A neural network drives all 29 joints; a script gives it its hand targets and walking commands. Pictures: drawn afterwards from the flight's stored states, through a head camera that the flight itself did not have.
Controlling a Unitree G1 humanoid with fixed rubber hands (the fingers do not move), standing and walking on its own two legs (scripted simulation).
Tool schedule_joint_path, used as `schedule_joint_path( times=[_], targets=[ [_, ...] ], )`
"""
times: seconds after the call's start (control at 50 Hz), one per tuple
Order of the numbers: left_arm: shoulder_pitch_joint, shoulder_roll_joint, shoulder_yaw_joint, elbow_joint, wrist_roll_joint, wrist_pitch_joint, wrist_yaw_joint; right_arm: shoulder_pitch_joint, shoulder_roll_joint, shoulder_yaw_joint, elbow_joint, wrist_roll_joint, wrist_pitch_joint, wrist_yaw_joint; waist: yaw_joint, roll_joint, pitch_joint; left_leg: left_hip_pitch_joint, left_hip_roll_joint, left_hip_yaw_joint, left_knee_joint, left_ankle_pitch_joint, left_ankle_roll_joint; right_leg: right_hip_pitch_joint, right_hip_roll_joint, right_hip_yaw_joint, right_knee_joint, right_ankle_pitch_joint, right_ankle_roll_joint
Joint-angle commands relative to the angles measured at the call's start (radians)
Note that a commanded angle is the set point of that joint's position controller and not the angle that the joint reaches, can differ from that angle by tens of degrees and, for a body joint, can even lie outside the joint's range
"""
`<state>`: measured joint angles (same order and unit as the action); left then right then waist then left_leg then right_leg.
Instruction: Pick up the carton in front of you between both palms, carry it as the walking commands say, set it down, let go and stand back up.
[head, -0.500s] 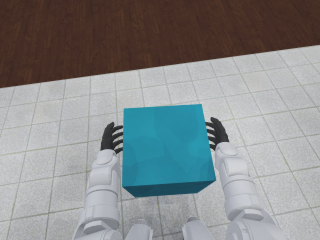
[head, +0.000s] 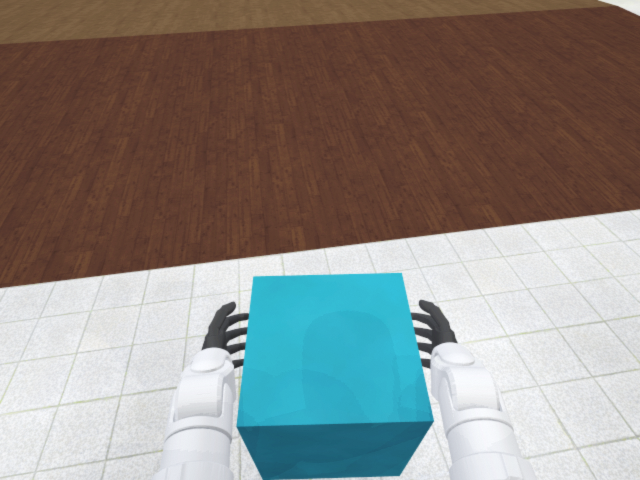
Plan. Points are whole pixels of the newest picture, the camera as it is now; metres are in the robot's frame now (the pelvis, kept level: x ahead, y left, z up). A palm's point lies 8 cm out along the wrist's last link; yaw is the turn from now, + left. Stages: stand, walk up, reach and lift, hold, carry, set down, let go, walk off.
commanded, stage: reach and lift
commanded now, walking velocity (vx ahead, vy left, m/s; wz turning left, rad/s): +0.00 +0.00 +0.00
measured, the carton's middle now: (329, 380) +0.30 +0.00 -0.06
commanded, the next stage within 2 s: hold in 0.92 s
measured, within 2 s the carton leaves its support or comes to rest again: neither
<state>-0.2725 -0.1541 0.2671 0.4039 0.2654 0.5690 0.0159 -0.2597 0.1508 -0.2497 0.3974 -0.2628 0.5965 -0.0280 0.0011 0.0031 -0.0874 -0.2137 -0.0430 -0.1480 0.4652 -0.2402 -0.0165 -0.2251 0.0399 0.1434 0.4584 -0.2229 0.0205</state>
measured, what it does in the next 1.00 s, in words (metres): stands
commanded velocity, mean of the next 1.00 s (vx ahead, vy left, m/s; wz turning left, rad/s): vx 0.00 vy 0.00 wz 0.00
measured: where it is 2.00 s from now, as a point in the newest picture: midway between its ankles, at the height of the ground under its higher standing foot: outside the picture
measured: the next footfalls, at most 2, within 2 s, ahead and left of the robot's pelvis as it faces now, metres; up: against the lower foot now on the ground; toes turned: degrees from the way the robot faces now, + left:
none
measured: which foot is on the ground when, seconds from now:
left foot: down 0.00-1.00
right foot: down 0.00-1.00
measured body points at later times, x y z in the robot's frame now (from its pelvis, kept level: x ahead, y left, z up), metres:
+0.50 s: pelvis -0.01 +0.00 +0.00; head -0.03 +0.00 +0.45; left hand +0.31 +0.15 +0.03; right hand +0.30 -0.15 +0.02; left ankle +0.01 +0.13 -0.74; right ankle +0.02 -0.13 -0.74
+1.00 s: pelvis +0.00 +0.00 +0.01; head -0.04 +0.00 +0.45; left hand +0.30 +0.15 +0.04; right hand +0.30 -0.15 +0.04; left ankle +0.01 +0.13 -0.74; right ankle +0.02 -0.13 -0.74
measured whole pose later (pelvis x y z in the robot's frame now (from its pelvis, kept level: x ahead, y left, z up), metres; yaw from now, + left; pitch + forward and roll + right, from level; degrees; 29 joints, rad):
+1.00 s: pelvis +0.00 +0.00 +0.01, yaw +0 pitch -5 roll +0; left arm -0.26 -0.15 0.22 0.27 0.27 0.70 0.00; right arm -0.25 0.15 -0.20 0.26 -0.27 0.73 -0.02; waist 0.00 0.00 -0.02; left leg -0.07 -0.03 -0.14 0.36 -0.21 -0.02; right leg -0.08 0.03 0.13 0.36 -0.19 0.02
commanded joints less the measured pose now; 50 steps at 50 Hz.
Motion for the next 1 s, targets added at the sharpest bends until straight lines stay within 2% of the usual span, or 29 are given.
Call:
schedule_joint_path(
  times=[0.0,0.04,0.18,0.34,0.62,0.88,0.98],
  targets=[
    [-0.452,-0.969,-0.492,0.069,-0.181,0.021,-0.268,-0.526,0.940,0.493,0.010,0.199,-0.013,0.273,0.001,0.008,-0.089,0.024,-0.046,0.078,-0.097,0.065,0.001,0.068,0.056,-0.085,-0.081,0.045,-0.011],
    [-0.499,-0.983,-0.489,0.069,-0.182,0.019,-0.274,-0.573,0.951,0.489,0.011,0.200,-0.015,0.281,0.001,0.010,-0.095,0.024,-0.044,0.081,-0.094,0.035,0.005,0.069,0.055,-0.089,-0.076,0.013,-0.014],
    [-0.582,-1.004,-0.504,0.058,-0.192,0.016,-0.283,-0.659,0.977,0.509,-0.004,0.207,-0.020,0.291,0.001,0.007,-0.174,0.056,-0.044,0.085,-0.084,0.050,0.008,0.104,0.054,-0.093,-0.066,0.032,-0.011],
    [-0.550,-0.982,-0.499,0.044,-0.186,0.030,-0.283,-0.622,0.969,0.512,-0.022,0.202,-0.002,0.283,0.004,-0.003,-0.179,0.083,-0.050,0.090,-0.098,0.101,0.005,0.137,0.055,-0.089,-0.083,0.085,-0.004],
    [-0.451,-0.956,-0.540,-0.058,-0.216,0.063,-0.278,-0.511,0.961,0.547,-0.113,0.234,0.035,0.271,0.004,-0.005,-0.189,0.145,-0.060,0.086,-0.121,0.250,-0.003,0.204,0.060,-0.079,-0.110,0.247,0.005],
    [-0.438,-0.953,-0.555,-0.104,-0.230,0.096,-0.276,-0.498,0.944,0.557,-0.156,0.246,0.065,0.272,0.002,0.001,-0.163,0.162,-0.058,0.082,-0.136,0.255,-0.008,0.217,0.063,-0.079,-0.125,0.243,0.004],
    [-0.438,-0.968,-0.622,-0.190,-0.273,0.124,-0.268,-0.505,0.950,0.624,-0.244,0.286,0.092,0.271,-0.001,0.003,-0.213,0.207,-0.056,0.075,-0.144,0.323,-0.012,0.253,0.066,-0.078,-0.133,0.297,0.005]
  ],
)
